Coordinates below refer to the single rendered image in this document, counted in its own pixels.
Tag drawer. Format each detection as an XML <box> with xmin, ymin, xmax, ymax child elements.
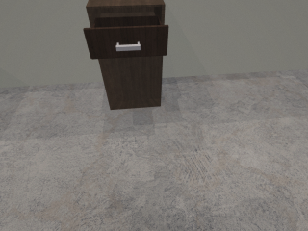
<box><xmin>83</xmin><ymin>15</ymin><xmax>169</xmax><ymax>60</ymax></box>

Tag handle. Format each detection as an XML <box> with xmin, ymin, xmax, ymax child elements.
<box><xmin>115</xmin><ymin>42</ymin><xmax>141</xmax><ymax>51</ymax></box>

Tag cabinet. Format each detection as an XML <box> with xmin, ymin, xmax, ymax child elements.
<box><xmin>86</xmin><ymin>0</ymin><xmax>166</xmax><ymax>110</ymax></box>

